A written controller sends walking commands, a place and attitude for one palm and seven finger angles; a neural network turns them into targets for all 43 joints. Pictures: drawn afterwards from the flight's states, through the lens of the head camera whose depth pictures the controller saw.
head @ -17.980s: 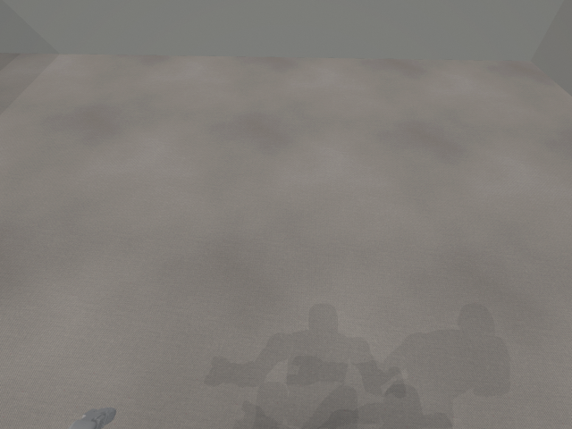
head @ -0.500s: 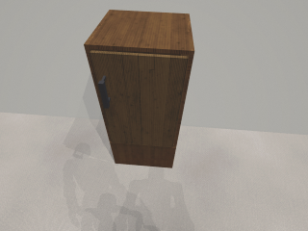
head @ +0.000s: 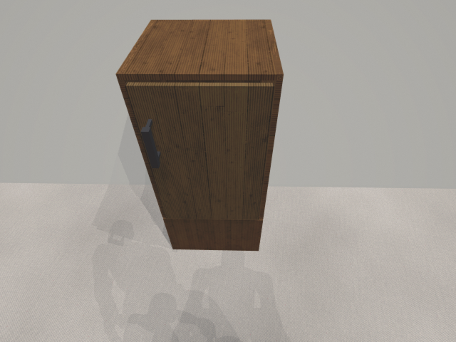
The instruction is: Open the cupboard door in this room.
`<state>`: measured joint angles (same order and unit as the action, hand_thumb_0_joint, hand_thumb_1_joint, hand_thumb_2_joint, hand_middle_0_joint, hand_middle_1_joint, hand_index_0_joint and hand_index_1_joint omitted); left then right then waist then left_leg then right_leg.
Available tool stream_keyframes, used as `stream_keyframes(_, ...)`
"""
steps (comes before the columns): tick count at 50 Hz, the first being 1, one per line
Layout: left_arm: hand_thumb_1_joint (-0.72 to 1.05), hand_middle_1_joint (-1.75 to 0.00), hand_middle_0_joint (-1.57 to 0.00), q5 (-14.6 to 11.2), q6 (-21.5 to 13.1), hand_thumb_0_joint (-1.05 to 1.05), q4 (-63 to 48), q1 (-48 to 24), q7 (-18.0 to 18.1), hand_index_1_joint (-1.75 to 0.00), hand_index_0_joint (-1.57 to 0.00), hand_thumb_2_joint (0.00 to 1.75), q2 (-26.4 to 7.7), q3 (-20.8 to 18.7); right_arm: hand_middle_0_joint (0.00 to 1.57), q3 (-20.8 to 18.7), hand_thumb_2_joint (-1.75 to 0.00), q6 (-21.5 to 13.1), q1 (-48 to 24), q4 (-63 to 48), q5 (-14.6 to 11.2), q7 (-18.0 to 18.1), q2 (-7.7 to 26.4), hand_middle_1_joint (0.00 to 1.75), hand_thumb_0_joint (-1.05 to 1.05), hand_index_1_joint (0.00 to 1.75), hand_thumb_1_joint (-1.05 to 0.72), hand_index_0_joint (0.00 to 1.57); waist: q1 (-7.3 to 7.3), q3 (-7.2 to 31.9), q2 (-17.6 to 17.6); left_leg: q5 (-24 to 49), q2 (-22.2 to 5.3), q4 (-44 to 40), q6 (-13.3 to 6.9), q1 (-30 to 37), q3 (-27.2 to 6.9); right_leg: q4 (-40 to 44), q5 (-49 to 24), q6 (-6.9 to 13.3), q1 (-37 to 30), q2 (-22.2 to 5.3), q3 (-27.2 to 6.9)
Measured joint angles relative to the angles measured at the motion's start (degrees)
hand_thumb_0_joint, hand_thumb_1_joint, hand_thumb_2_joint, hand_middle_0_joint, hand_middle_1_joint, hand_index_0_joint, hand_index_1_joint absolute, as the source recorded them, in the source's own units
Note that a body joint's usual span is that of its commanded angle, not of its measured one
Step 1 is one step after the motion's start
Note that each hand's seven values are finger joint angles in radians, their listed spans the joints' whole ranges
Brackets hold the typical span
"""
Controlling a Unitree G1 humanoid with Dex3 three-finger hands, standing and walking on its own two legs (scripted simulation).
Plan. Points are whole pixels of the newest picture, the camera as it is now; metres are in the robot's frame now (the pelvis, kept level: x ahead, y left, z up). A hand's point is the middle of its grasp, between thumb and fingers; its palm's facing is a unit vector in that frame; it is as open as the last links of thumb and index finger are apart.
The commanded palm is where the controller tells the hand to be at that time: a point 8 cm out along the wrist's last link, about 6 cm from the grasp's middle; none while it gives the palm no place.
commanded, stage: look again from close up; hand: left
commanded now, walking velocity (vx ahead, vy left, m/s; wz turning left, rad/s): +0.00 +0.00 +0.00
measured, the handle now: (152, 144) +0.64 +0.25 -0.04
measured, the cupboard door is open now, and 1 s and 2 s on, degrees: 0 0 0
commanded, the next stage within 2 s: shuffle to correct the standing spot in 0.36 s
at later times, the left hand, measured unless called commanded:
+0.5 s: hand out of the picture +0.02 +0.18 -0.17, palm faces +0.04 -0.98 -0.20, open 7.3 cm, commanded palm none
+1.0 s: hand out of the picture +0.07 +0.18 -0.18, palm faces +0.08 -0.98 -0.17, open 7.3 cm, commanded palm none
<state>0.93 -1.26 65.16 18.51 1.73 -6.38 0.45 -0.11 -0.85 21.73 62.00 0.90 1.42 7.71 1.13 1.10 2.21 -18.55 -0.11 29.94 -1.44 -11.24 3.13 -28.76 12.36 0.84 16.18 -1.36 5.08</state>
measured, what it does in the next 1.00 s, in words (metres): walks ahead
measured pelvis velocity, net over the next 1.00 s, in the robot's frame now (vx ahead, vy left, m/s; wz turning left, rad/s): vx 0.10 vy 0.02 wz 0.04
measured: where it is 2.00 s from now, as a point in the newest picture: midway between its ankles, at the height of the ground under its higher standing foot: outside the picture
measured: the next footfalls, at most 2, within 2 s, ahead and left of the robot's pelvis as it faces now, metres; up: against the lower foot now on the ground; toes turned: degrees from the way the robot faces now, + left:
right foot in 1.24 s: +0.30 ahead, -0.09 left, +0.00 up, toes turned -3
left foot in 1.72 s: +0.15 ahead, +0.12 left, +0.00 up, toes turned +6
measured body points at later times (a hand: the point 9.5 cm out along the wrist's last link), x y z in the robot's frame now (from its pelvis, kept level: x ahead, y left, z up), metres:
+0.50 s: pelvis +0.03 +0.01 +0.00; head +0.04 +0.00 +0.45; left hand +0.02 +0.23 -0.15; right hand +0.00 -0.20 -0.16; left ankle -0.03 +0.10 -0.74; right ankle +0.03 -0.11 -0.74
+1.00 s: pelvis +0.10 +0.02 +0.00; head +0.12 +0.02 +0.45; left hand +0.07 +0.24 -0.16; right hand +0.08 -0.19 -0.16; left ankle +0.01 +0.09 -0.74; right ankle +0.05 -0.09 -0.66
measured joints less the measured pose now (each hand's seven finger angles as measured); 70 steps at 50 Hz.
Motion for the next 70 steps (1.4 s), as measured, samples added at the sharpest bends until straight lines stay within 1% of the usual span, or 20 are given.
stream_keyframes(4,0.92,-0.30,-0.20,-0.2,-0.2,0.01,-0.5,-1.0,0.0,-0.30,-0.20,0.89,-1.1,-0.2,0.20,0.9,-0.90,-0.6,0.2,-0.5,-0.1,0.0,-0.7,0.30,0.00,0.30,-0.91,0.20,-0.05,1.1,0.6,-0.1,0.9,-1.5,-0.6,2.1,0.3,-0.2,0.9,-0.6,-1.2,-0.8,-0.4)
stream_keyframes(8,0.92,-0.30,-0.20,-0.4,-0.4,0.01,-1.3,-2.2,0.1,-0.30,-0.20,0.89,-1.6,-0.3,0.20,1.6,-0.90,-0.8,-0.3,-0.1,0.2,0.3,-0.9,0.30,0.01,0.30,-0.92,0.20,-0.42,0.9,0.8,0.3,1.7,-3.2,-1.0,3.7,0.5,0.2,1.1,-1.1,-2.2,-1.5,-0.7)
stream_keyframes(25,0.93,-0.30,-0.20,-0.4,0.5,0.01,-0.2,-2.2,0.0,-0.30,-0.20,0.89,-0.7,-0.6,0.20,1.2,-0.90,-1.2,-2.5,2.0,-0.1,0.9,1.0,0.30,0.00,0.30,-0.91,0.20,-1.13,-3.1,-0.3,0.8,2.4,-6.2,-1.2,6.2,0.8,0.7,1.9,-1.6,-3.6,-2.0,-1.1)
stream_keyframes(35,0.91,-0.30,-0.20,0.6,0.4,0.00,-0.2,0.6,-1.1,-0.30,-0.20,0.89,0.5,-1.2,0.20,0.7,-0.90,-0.4,-1.6,2.0,0.3,0.3,1.2,0.30,0.00,0.30,-0.91,0.20,-1.66,-2.5,-0.3,-4.2,1.3,-0.4,-0.7,5.3,0.6,-4.9,6.8,-0.6,-2.7,-1.3,-0.9)
stream_keyframes(40,0.91,-0.30,-0.20,0.6,-1.1,0.00,-1.1,1.4,-1.0,-0.30,-0.20,0.89,0.6,-2.3,0.20,0.4,-0.90,-0.3,-1.7,1.4,0.3,0.0,0.7,0.30,0.00,0.30,-0.91,0.20,-1.66,-3.0,-0.4,-7.3,0.3,7.6,-0.7,0.8,0.5,-6.7,9.2,-0.5,-2.5,-1.2,1.0)
stream_keyframes(42,0.91,-0.30,-0.20,0.8,-1.4,0.00,-1.4,1.8,-0.9,-0.30,-0.20,0.89,0.3,-2.6,0.20,0.2,-0.90,-0.4,-2.3,1.1,0.2,-0.3,0.5,0.30,0.00,0.30,-0.91,0.20,-2.03,-3.5,-1.2,-7.6,0.2,7.1,-0.8,-0.5,1.0,-6.8,9.8,-0.7,-3.0,-1.6,1.5)
stream_keyframes(43,0.91,-0.30,-0.20,0.8,-1.2,0.00,-1.5,2.2,-0.8,-0.30,-0.20,0.89,0.0,-2.8,0.20,0.2,-0.90,-0.8,-2.6,0.9,0.2,-0.4,0.3,0.30,0.00,0.30,-0.91,0.20,-2.28,-3.8,-1.8,-5.4,0.3,5.4,-1.0,-0.1,1.5,-7.5,10.4,-1.0,-3.2,-2.0,1.4)
stream_keyframes(45,0.91,-0.30,-0.20,0.6,-0.2,0.00,-0.9,2.7,-0.9,-0.30,-0.20,0.89,-0.4,-3.0,0.20,0.0,-0.90,-2.0,-2.8,0.5,0.5,-0.3,0.0,0.30,0.00,0.30,-0.91,0.20,-2.48,-3.7,-3.3,-5.3,1.4,4.7,-1.6,1.2,2.8,-12.8,13.5,0.2,-1.5,-2.8,-0.2)
stream_keyframes(47,0.91,-0.30,-0.20,0.6,0.9,0.00,-0.2,2.4,-0.9,-0.30,-0.20,0.89,-0.4,-2.9,0.20,0.0,-0.90,-3.0,-2.0,-0.1,0.8,0.2,0.1,0.30,0.00,0.30,-0.91,0.20,-1.62,-3.1,-2.7,-6.0,1.4,3.0,-2.1,2.8,2.9,-24.0,17.4,1.1,2.4,-1.8,-1.0)
stream_keyframes(49,0.91,-0.30,-0.20,0.5,1.3,0.00,-0.2,1.0,-1.1,-0.30,-0.20,0.89,-0.6,-3.0,0.20,0.1,-0.90,-3.5,-0.9,-0.4,0.9,0.7,-0.1,0.30,0.00,0.30,-0.91,0.20,-0.53,-2.9,-1.7,-5.3,1.3,0.2,-2.4,4.7,2.2,-32.7,17.3,1.6,6.6,-1.3,-0.7)
stream_keyframes(52,0.92,-0.30,-0.20,0.6,1.1,0.01,-2.1,-2.3,-1.4,-0.30,-0.20,0.89,-1.3,-3.3,0.20,0.5,-0.90,-3.8,0.9,0.1,0.9,0.8,-0.8,0.30,0.00,0.30,-0.91,0.20,-0.14,-3.3,-1.3,-3.4,1.5,-5.0,-2.1,7.7,1.5,-37.7,13.6,1.5,12.3,-1.6,-0.3)
stream_keyframes(55,0.94,-0.30,-0.20,0.5,1.1,0.02,-4.3,-5.7,-1.7,-0.30,-0.20,0.89,-2.6,-3.7,0.20,0.9,-0.90,-3.8,2.4,1.0,0.9,0.9,-1.5,0.30,0.00,0.30,-0.91,0.20,-0.23,-4.2,-1.0,-2.2,1.6,-9.2,-1.5,10.6,1.4,-34.9,9.9,1.3,16.1,-2.0,0.1)
stream_keyframes(59,0.94,-0.30,-0.19,0.1,0.4,0.01,-7.4,-10.2,-1.9,-0.30,-0.20,0.89,-2.9,-3.4,0.20,1.0,-0.90,-3.2,3.4,2.1,0.9,0.8,-1.3,0.30,0.00,0.30,-0.91,0.20,0.31,-6.3,0.0,-3.1,1.3,-10.6,-0.4,13.2,1.4,-20.9,5.8,1.9,15.6,-1.3,0.9)
stream_keyframes(61,0.93,-0.30,-0.19,0.1,-0.7,0.01,-8.9,-11.5,-1.7,-0.30,-0.20,0.89,-2.9,-3.0,0.20,0.9,-0.90,-2.5,4.1,2.7,0.4,0.6,-1.0,0.30,0.00,0.30,-0.91,0.20,0.30,-7.0,0.3,-5.4,1.1,-7.1,0.1,13.2,1.2,-11.7,-0.7,2.2,11.9,-0.4,1.0)
stream_keyframes(62,0.93,-0.30,-0.19,0.3,-1.5,0.01,-9.6,-11.5,-1.6,-0.30,-0.20,0.89,-3.2,-2.7,0.20,0.7,-0.90,-2.1,4.6,2.9,0.0,0.3,-0.9,0.30,0.00,0.30,-0.91,0.20,0.25,-6.8,-0.5,-6.9,1.5,-3.0,0.3,12.2,1.1,-7.5,-6.8,2.7,9.3,-0.8,0.8)
stream_keyframes(63,0.93,-0.30,-0.19,0.4,-2.3,0.01,-10.1,-11.8,-1.4,-0.30,-0.20,0.89,-3.4,-2.7,0.20,0.3,-0.90,-1.6,4.5,3.0,-0.4,0.1,-0.6,0.30,0.00,0.30,-0.91,0.20,0.00,-6.8,-0.7,-8.3,1.5,4.3,0.2,9.4,0.6,-7.6,-5.5,3.2,8.7,-0.9,0.7)
stream_keyframes(65,0.92,-0.30,-0.19,0.3,-2.6,0.00,-10.7,-12.5,-0.8,-0.30,-0.20,0.89,-3.0,-2.6,0.20,-0.8,-0.90,-0.2,2.4,2.4,-0.8,0.5,0.8,0.30,0.00,0.30,-0.91,0.20,0.20,-7.6,-0.1,-13.3,2.1,20.3,0.4,2.7,-2.8,-10.2,0.0,4.0,8.4,-0.7,1.4)
stream_keyframes(66,0.92,-0.30,-0.19,0.3,-2.3,0.00,-10.8,-12.7,-0.5,-0.30,-0.20,0.89,-2.9,-2.4,0.20,-1.4,-0.90,0.5,1.0,1.9,-0.9,0.8,1.4,0.30,0.00,0.30,-0.91,0.20,0.27,-7.8,-0.3,-14.6,2.5,26.4,0.7,-0.4,-3.7,-10.3,1.2,4.2,7.9,-0.7,1.5)
stream_keyframes(68,0.92,-0.30,-0.20,0.2,-1.3,0.00,-10.7,-12.6,-0.1,-0.30,-0.20,0.89,-2.7,-2.3,0.20,-2.4,-0.90,1.9,-2.4,0.4,-0.7,0.9,2.4,0.30,0.01,0.30,-0.91,0.20,0.23,-8.0,-1.0,-14.6,2.5,34.7,1.5,-6.3,-3.9,-8.8,0.9,3.8,7.1,-1.0,1.2)
stream_keyframes(70,0.91,-0.30,-0.20,0.2,-0.3,0.00,-10.3,-12.4,0.2,-0.30,-0.20,0.89,-2.5,-2.3,0.20,-3.1,-0.90,2.9,-5.7,-1.4,-0.4,0.7,3.5,0.30,0.01,0.30,-0.91,0.20,0.31,-7.9,-1.5,-12.2,1.8,38.4,2.4,-11.3,-4.2,-6.5,-0.8,3.9,6.6,-1.1,1.1)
